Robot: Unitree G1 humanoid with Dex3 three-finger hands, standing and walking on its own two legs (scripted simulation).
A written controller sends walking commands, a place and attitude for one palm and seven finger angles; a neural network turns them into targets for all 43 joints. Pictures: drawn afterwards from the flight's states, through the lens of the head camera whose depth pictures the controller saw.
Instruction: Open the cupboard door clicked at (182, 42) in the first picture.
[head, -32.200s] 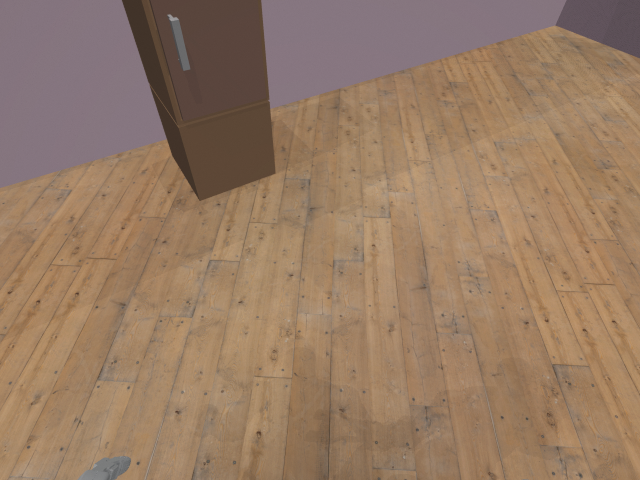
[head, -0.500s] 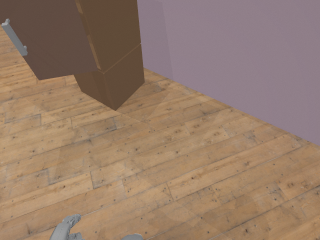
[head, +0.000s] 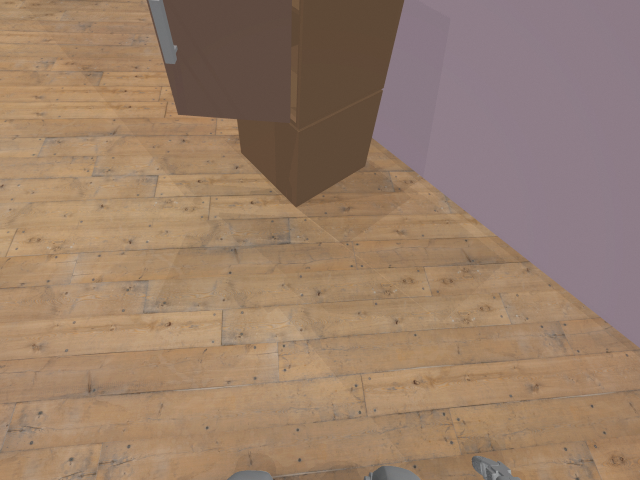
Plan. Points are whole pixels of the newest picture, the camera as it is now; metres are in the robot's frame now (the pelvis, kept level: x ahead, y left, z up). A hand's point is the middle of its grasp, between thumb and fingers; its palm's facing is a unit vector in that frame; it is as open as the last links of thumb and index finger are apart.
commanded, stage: take the last steps up to it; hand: left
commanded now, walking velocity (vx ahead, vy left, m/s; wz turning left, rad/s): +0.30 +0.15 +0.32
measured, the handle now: (165, 27) +1.06 +0.47 -0.06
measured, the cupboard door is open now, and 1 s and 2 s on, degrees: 48 48 48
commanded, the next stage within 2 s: come to a stop and stand still in 1.52 s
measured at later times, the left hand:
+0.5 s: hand out of the picture +0.02 +0.19 -0.16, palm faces +0.20 -0.96 -0.20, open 7.4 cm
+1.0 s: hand (122, 331) +0.31 +0.33 -0.15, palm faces +0.16 -0.97 -0.20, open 7.4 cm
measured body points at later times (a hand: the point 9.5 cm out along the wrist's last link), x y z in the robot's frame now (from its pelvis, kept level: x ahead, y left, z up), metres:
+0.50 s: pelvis +0.08 +0.02 +0.01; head +0.11 +0.02 +0.46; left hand +0.01 +0.24 -0.14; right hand +0.18 -0.23 -0.14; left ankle +0.13 +0.18 -0.68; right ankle -0.01 -0.15 -0.73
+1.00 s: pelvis +0.23 +0.13 +0.01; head +0.25 +0.13 +0.46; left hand +0.30 +0.38 -0.13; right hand +0.27 -0.10 -0.15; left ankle +0.20 +0.20 -0.73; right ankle +0.33 +0.03 -0.69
